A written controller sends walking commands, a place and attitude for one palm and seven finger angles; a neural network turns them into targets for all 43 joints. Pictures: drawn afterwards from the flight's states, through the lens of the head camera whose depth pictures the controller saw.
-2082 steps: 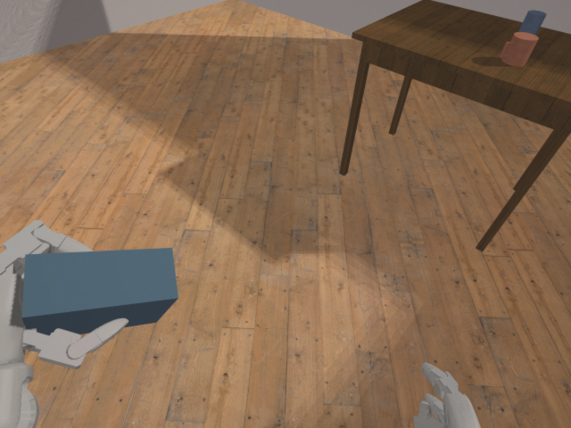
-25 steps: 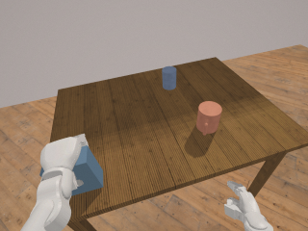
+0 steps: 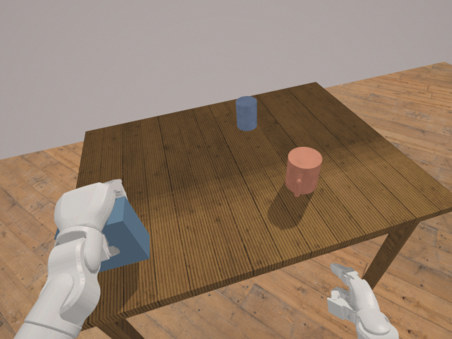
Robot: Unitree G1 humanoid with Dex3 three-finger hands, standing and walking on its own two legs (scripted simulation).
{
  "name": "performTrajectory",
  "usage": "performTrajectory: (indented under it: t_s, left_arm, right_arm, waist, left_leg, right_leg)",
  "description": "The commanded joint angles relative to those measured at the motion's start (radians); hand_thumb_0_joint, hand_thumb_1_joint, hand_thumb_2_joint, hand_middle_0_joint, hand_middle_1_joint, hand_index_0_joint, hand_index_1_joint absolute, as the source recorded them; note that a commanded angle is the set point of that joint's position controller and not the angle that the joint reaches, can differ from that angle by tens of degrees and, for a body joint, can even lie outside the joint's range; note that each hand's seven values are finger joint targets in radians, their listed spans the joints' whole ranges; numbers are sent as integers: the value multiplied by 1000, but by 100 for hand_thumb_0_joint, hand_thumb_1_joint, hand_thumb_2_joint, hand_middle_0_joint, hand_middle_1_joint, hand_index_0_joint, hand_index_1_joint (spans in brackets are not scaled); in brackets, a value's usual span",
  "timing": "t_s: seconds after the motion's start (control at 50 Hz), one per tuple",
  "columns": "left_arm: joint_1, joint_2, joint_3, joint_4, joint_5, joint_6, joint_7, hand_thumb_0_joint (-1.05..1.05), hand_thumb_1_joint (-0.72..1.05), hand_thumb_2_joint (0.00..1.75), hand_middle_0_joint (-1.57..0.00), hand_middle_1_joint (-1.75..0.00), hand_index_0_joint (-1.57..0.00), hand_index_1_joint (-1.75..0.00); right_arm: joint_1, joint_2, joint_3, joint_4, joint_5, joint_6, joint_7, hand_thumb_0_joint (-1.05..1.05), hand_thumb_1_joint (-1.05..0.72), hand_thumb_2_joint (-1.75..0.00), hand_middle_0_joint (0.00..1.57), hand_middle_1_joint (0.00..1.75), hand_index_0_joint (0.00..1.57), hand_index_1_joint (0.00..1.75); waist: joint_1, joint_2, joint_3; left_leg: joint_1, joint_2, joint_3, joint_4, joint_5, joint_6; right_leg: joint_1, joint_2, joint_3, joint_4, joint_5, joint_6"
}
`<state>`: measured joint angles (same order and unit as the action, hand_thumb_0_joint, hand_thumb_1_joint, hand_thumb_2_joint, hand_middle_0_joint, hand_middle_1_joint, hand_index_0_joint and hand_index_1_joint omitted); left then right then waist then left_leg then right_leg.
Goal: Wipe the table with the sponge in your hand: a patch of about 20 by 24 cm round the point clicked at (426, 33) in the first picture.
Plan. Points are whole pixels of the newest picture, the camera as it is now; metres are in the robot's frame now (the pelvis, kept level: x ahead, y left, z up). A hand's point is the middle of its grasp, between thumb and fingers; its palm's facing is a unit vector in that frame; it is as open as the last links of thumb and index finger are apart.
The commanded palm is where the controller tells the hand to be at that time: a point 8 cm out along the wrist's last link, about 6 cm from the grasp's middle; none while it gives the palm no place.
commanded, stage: lift the sponge slowly off the table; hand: left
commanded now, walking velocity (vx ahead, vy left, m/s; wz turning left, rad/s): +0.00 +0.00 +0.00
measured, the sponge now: (113, 242) +0.25 +0.27 +0.04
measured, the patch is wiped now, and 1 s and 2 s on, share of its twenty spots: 1.00 1.00 1.00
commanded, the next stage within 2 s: bring the sponge back beside the body in 1.12 s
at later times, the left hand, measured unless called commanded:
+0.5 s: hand (89, 217) +0.25 +0.27 +0.13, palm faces +0.10 -0.10 -0.99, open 9.9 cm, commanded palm +0.22 +0.27 +0.20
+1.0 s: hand (81, 197) +0.26 +0.28 +0.17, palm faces +0.21 -0.13 -0.97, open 9.9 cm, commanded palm +0.22 +0.27 +0.24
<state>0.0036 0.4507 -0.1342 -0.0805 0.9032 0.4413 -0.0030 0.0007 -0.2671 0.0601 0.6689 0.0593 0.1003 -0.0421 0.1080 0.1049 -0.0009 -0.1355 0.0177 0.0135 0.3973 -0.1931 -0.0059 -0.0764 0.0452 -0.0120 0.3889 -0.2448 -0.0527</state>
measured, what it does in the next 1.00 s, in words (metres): stands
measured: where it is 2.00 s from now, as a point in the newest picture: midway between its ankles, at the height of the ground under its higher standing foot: outside the picture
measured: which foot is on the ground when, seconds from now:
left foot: down 0.00-1.00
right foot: down 0.00-1.00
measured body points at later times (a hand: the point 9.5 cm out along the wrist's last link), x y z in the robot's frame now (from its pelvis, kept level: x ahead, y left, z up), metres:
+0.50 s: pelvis -0.01 +0.00 +0.00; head -0.03 -0.04 +0.45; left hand +0.24 +0.27 +0.18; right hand +0.25 -0.20 -0.08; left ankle +0.02 +0.13 -0.74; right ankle -0.02 -0.09 -0.74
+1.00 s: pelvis -0.01 +0.01 +0.00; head -0.04 -0.04 +0.45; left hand +0.24 +0.28 +0.22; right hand +0.24 -0.19 -0.07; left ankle +0.02 +0.13 -0.74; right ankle -0.02 -0.09 -0.74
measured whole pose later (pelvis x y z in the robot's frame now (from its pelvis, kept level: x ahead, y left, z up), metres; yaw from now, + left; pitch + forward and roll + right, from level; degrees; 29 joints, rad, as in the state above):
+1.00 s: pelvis -0.01 +0.01 +0.00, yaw +0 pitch -4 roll +0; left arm -0.10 0.53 -0.09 -0.22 0.83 0.53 -0.08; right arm -0.01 -0.28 0.07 0.66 0.07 0.11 -0.05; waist 0.12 0.11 0.00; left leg -0.15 0.01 0.02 0.39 -0.17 0.00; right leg -0.10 0.04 -0.01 0.40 -0.23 -0.05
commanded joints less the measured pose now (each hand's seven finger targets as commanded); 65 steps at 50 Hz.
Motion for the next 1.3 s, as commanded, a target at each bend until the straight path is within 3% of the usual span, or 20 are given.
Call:
performTrajectory:
  t_s: [0.0, 0.04, 0.1, 0.14, 0.3, 0.44, 0.6, 0.7, 0.74, 0.76, 0.84, 0.86, 0.96, 1.04, 1.06, 1.14, 1.16, 1.24, 1.26, 1.28]
  left_arm:
    - [-220, 230, 159, -223, 36, 2, 36, 0, 10, 130, -120, -160, -120, -160]
    - [-236, 286, 207, -239, 38, 12, 36, 0, 10, 130, -120, -160, -120, -160]
    - [-241, 251, 177, -245, 28, 20, 31, 0, 10, 130, -120, -160, -120, -160]
    - [-248, 307, 223, -274, 25, 23, 28, 0, 10, 130, -120, -160, -120, -160]
    - [-279, 257, 157, -282, 14, 0, -10, 0, 10, 130, -120, -160, -120, -160]
    - [-308, 350, 249, -301, 15, -3, -2, 0, 10, 130, -120, -160, -120, -160]
    - [-361, 240, 138, -308, -2, 27, -21, 0, 10, 130, -120, -160, -120, -160]
    - [-336, 276, 177, -333, -5, 40, -27, 0, 10, 130, -120, -160, -120, -160]
    - [-348, 344, 244, -338, -4, 51, -22, 0, 10, 130, -120, -160, -120, -160]
    - [-368, 308, 209, -323, -6, 56, -22, 0, 10, 130, -120, -160, -120, -160]
    - [-418, 360, 247, -356, -14, 63, -15, 0, 10, 130, -120, -160, -120, -160]
    - [-428, 302, 195, -360, -19, 65, -20, 0, 10, 130, -120, -160, -120, -160]
    - [-443, 268, 155, -347, -36, 74, -42, 0, 10, 130, -120, -160, -120, -160]
    - [-453, 312, 189, -336, -33, 77, -50, 0, 10, 130, -120, -160, -120, -160]
    - [-459, 258, 140, -317, -35, 78, -55, 0, 10, 130, -120, -160, -120, -160]
    - [-470, 356, 221, -312, -17, 75, -49, 0, 10, 130, -120, -160, -120, -160]
    - [-492, 308, 177, -322, -16, 75, -51, 0, 10, 130, -120, -160, -120, -160]
    - [-410, 380, 261, -358, -12, 69, -41, 0, 10, 130, -120, -160, -120, -160]
    - [-372, 316, 213, -361, -20, 73, -45, 0, 10, 130, -120, -160, -120, -160]
    - [-332, 332, 234, -345, -26, 75, -45, 0, 10, 130, -120, -160, -120, -160]
  right_arm:
    - [-258, -98, -45, -193, 0, -60, 1, 0, -90, -90, 20, 30, 20, 30]
    - [-273, -104, -42, -197, -1, -56, 1, 0, -90, -90, 20, 30, 20, 30]
    - [-268, -97, -42, -197, 2, -55, 2, 0, -90, -90, 20, 30, 20, 30]
    - [-284, -104, -39, -204, 0, -58, 0, 0, -90, -90, 20, 30, 20, 30]
    - [-268, -94, -36, -195, 1, -71, -11, 0, -90, -90, 20, 30, 20, 30]
    - [-286, -98, -32, -201, 2, -72, -12, 0, -90, -90, 20, 30, 20, 30]
    - [-298, -87, -30, -206, 8, -78, -4, 0, -90, -90, 20, 30, 20, 30]
    - [-291, -91, -30, -210, 4, -69, -1, 0, -90, -90, 20, 30, 20, 30]
    - [-307, -96, -27, -214, 7, -63, -3, 0, -90, -90, 20, 30, 20, 30]
    - [-301, -90, -22, -221, 8, -63, -5, 0, -90, -90, 20, 30, 20, 30]
    - [-316, -95, -21, -220, 11, -62, -4, 0, -90, -90, 20, 30, 20, 30]
    - [-315, -85, -19, -229, 12, -68, -6, 0, -90, -90, 20, 30, 20, 30]
    - [-309, -85, -16, -227, 16, -75, -8, 0, -90, -90, 20, 30, 20, 30]
    - [-312, -92, -16, -224, 19, -71, -14, 0, -90, -90, 20, 30, 20, 30]
    - [-304, -85, -12, -232, 18, -75, -16, 0, -90, -90, 20, 30, 20, 30]
    - [-304, -99, -16, -223, 17, -69, -15, 0, -90, -90, 20, 30, 20, 30]
    - [-301, -89, -13, -237, 16, -73, -16, 0, -90, -90, 20, 30, 20, 30]
    - [-304, -98, -22, -228, 10, -68, -4, 0, -90, -90, 20, 30, 20, 30]
    - [-301, -87, -18, -244, 9, -70, 0, 0, -90, -90, 20, 30, 20, 30]
    - [-295, -89, -21, -231, 10, -65, 4, 0, -90, -90, 20, 30, 20, 30]
  waist:
    - [17, -81, -219]
    - [21, -76, -211]
    - [16, -74, -202]
    - [24, -58, -213]
    - [3, -51, -192]
    - [24, -59, -217]
    - [22, -20, -220]
    - [27, -62, -232]
    - [32, -93, -213]
    - [30, -97, -223]
    - [33, -27, -225]
    - [33, -24, -241]
    - [18, -26, -224]
    - [13, -33, -197]
    - [14, -50, -199]
    - [21, -58, -228]
    - [27, -54, -262]
    - [44, -20, -279]
    - [49, -30, -293]
    - [45, -48, -264]
  left_leg:
    - [97, -49, -36, 2, 235, 59]
    - [93, -48, -40, -1, 219, 57]
    - [85, -46, -35, 2, 224, 58]
    - [94, -49, -43, 1, 214, 59]
    - [102, -44, -45, 2, 194, 60]
    - [90, -43, -56, -16, 173, 53]
    - [95, -40, -55, -33, 184, 50]
    - [84, -37, -54, -33, 191, 50]
    - [72, -35, -60, -36, 157, 49]
    - [60, -36, -48, -31, 158, 51]
    - [75, -36, -62, -42, 149, 44]
    - [73, -38, -50, -30, 166, 47]
    - [73, -35, -53, -32, 146, 45]
    - [71, -34, -60, -45, 113, 44]
    - [60, -34, -51, -40, 109, 45]
    - [66, -35, -59, -42, 118, 45]
    - [64, -41, -49, -30, 140, 48]
    - [77, -40, -59, -24, 187, 45]
    - [68, -43, -47, -11, 214, 47]
    - [67, -41, -48, -6, 217, 46]
  right_leg:
    - [6, -15, 92, -63, 291, -18]
    - [1, -11, 118, -66, 268, -23]
    - [-5, -17, 94, -60, 273, -17]
    - [-2, -14, 121, -64, 256, -22]
    - [-35, -19, 92, -77, 212, -16]
    - [-12, -14, 126, -76, 165, -27]
    - [-13, -18, 74, -73, 172, -25]
    - [0, -18, 87, -66, 189, -26]
    - [-15, -12, 123, -75, 139, -30]
    - [-4, -21, 103, -66, 141, -27]
    - [-17, -12, 126, -76, 117, -35]
    - [-3, -21, 99, -63, 143, -32]
    - [-23, -23, 93, -71, 124, -30]
    - [-46, -17, 115, -88, 81, -31]
    - [-40, -25, 93, -82, 79, -27]
    - [-28, -19, 121, -82, 86, -31]
    - [-1, -27, 99, -64, 118, -29]
    - [19, -18, 125, -52, 179, -37]
    - [40, -27, 103, -33, 222, -33]
    - [16, -27, 111, -43, 228, -29]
